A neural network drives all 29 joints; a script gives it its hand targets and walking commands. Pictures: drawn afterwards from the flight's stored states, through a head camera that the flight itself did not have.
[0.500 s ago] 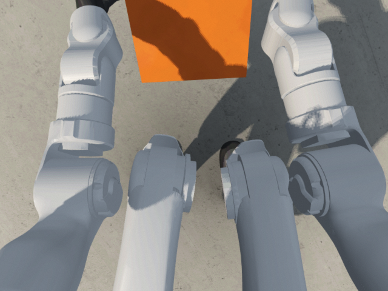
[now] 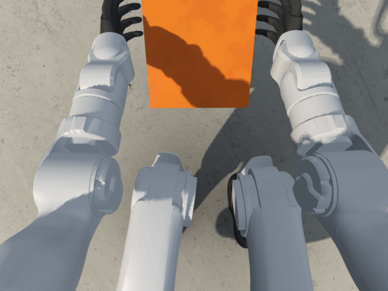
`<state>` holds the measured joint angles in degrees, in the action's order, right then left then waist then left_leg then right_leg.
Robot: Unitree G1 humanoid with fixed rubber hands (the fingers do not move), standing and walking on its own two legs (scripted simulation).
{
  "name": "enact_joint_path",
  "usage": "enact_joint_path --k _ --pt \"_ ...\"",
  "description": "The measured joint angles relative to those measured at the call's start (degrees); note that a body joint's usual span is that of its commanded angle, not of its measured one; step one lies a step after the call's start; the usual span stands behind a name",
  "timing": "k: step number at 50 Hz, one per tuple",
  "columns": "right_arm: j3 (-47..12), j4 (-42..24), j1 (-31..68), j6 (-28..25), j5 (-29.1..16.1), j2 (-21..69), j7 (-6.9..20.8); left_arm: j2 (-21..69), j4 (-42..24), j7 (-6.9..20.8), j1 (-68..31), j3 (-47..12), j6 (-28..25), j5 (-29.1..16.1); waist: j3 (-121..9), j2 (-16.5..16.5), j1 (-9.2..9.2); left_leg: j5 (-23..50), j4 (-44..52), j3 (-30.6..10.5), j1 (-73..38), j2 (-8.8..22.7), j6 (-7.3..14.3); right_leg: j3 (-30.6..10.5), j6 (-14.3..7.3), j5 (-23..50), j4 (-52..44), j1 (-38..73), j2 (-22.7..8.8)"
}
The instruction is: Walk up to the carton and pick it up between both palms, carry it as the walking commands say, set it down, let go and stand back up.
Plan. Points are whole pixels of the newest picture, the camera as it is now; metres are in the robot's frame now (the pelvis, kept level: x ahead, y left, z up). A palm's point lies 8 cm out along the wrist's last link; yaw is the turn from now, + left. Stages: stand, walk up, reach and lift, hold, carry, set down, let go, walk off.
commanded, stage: set down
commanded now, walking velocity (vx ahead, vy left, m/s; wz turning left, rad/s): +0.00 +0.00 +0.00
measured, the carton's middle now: (198, 45) +0.54 +0.04 -0.25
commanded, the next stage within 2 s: none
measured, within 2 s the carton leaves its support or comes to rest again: rests again in 1.74 s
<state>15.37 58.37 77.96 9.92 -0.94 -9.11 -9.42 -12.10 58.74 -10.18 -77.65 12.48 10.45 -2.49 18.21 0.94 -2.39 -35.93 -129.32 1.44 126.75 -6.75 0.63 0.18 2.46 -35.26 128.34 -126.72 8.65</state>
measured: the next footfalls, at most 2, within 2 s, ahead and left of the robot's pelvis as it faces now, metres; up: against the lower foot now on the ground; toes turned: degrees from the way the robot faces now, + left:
none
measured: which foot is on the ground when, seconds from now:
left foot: down 0.00-1.00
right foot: down 0.00-1.00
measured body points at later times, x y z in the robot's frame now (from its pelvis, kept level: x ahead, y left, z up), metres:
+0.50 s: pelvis +0.00 -0.01 +0.00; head +0.35 +0.00 +0.28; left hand +0.53 +0.18 -0.16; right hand +0.55 -0.11 -0.16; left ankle +0.10 +0.10 -0.33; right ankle +0.11 -0.11 -0.33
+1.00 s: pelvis +0.01 -0.01 -0.01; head +0.37 +0.01 +0.26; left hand +0.54 +0.18 -0.18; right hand +0.56 -0.11 -0.17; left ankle +0.10 +0.10 -0.33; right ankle +0.11 -0.11 -0.33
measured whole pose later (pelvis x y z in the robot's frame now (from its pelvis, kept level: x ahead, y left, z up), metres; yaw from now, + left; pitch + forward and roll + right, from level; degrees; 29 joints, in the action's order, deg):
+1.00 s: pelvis +0.01 -0.01 -0.01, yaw +1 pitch +34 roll +0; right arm 18.4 60.1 80.2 7.3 3.4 -9.2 -4.8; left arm -12.2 57.5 -3.3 -76.8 19.4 6.9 1.4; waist 19.1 1.3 -1.6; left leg -38.1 -131.5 2.5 128.0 -4.8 1.1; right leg 1.3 0.0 -37.7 131.5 -128.3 6.2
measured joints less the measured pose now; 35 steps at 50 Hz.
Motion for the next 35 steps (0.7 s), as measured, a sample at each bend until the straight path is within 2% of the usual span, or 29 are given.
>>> enact_joint_path --k 5,17,22,32,35 --pt "1.03 -1.79 -1.58 -0.84 0.43 1.48 -0.32 0.28 -0.53 1.03 1.34 2.13 -1.30 0.38 -0.98 0.50 0.28 -0.32 0.21 -0.24 0.33 -0.02 -0.94 0.38 -1.19 -0.05 0.30 -0.87 -0.37" --pt "1.55 -0.23 0.19 -0.54 3.14 1.61 0.53 -0.86 0.49 4.87 1.00 4.45 -1.19 2.48 -0.42 1.11 0.31 -0.58 -0.27 -0.35 0.13 0.31 -2.29 1.13 -3.19 0.01 1.64 -1.51 -1.18" --pt "2.43 0.38 1.03 -1.01 3.38 1.69 0.74 -1.27 0.47 5.70 0.54 4.89 -1.13 2.97 -0.01 0.90 0.48 -0.66 -0.28 -0.25 0.21 0.53 -2.02 1.24 -3.34 -0.24 1.65 -1.48 -1.46" --pt "3.07 0.92 1.49 -1.93 4.85 0.96 3.33 -0.79 -0.05 7.50 0.47 6.15 -1.91 3.79 0.23 0.51 0.47 -1.16 -0.94 0.31 0.77 1.17 -0.83 1.15 -2.83 -1.09 2.03 -1.54 -1.85" --pt "3.20 1.03 1.74 -1.55 4.84 0.79 3.05 -0.44 -0.28 6.77 0.39 6.04 -1.79 3.82 0.28 0.20 0.50 -1.45 -1.41 0.61 0.97 1.29 -0.35 1.05 -2.61 -1.60 2.46 -1.54 -2.02"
